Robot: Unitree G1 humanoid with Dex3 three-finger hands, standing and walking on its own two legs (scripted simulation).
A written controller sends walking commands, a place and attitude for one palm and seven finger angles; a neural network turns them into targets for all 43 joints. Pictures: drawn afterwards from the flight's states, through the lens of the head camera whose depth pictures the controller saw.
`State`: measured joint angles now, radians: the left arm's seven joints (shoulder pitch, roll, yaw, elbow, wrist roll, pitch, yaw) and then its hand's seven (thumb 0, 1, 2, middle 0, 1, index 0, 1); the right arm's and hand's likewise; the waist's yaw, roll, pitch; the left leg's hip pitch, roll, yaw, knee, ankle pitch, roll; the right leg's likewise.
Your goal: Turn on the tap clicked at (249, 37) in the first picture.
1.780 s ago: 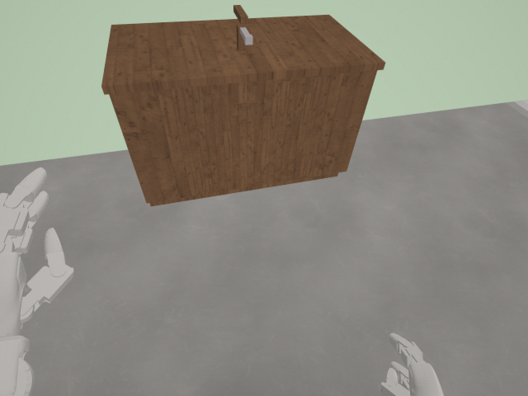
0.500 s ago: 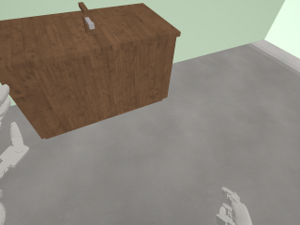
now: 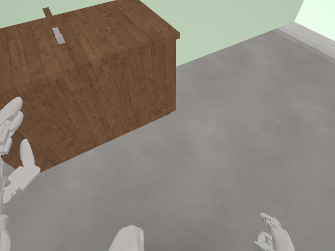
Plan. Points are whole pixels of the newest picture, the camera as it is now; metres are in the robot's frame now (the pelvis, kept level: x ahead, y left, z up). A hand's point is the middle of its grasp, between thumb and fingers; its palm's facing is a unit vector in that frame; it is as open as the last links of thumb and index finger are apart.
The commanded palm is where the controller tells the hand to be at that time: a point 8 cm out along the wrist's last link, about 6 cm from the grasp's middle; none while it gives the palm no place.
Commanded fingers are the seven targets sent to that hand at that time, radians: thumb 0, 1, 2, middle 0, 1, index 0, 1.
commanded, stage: walk to a spot facing it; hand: left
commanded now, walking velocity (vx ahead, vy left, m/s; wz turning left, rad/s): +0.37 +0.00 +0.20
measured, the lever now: (60, 39) +0.89 +0.49 +0.03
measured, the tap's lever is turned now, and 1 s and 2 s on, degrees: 0 0 0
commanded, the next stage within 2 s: turn to face it in 0.28 s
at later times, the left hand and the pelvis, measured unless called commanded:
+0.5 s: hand (56, 101) +0.35 +0.22 +0.20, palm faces +0.43 -0.79 -0.45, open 7.4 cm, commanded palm +0.29 +0.28 +0.18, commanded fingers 0.00 0.90 0.90 -0.20 -0.30 -0.20 -0.30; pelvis +0.15 -0.01 +0.00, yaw +4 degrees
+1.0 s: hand (56, 80) +0.41 +0.25 +0.20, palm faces +0.54 -0.74 -0.39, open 7.4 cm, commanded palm +0.35 +0.28 +0.18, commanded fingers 0.00 0.90 0.90 -0.20 -0.30 -0.20 -0.30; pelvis +0.24 -0.02 +0.00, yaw +9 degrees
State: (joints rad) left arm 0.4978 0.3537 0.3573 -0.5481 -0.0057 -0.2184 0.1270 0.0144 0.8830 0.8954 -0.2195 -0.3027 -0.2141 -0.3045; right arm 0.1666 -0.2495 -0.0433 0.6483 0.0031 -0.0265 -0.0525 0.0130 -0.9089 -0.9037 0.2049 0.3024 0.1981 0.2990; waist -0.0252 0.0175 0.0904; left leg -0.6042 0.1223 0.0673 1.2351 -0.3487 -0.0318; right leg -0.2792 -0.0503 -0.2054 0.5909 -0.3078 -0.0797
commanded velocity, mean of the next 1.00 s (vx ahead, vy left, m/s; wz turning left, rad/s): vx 0.23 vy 0.03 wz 0.17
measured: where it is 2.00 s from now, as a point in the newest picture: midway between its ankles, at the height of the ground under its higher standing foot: (174, 206)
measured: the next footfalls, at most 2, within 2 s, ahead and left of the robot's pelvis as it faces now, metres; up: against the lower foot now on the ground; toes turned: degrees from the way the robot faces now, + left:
left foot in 0.24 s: +0.21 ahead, +0.14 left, +0.00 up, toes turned +13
right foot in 0.54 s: +0.26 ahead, -0.15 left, +0.00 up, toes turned -5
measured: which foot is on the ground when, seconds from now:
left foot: up 0.00-0.22, down 0.24-0.56, up 0.58-0.88, down 0.90-1.00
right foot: down 0.00-0.24, up 0.26-0.52, down 0.54-0.92, up 0.94-1.00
